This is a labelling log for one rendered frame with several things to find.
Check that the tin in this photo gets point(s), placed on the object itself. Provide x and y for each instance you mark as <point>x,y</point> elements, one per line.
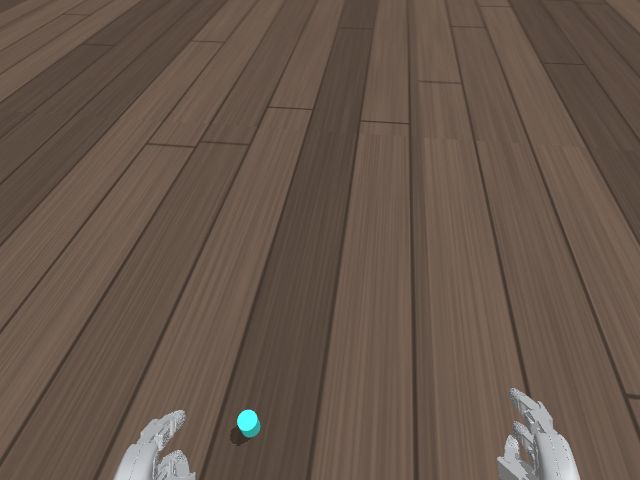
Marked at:
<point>248,423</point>

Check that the right robot hand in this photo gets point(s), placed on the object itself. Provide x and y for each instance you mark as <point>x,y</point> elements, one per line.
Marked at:
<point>548,452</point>

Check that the left robot hand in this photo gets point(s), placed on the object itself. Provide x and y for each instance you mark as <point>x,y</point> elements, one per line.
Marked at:
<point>141,460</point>

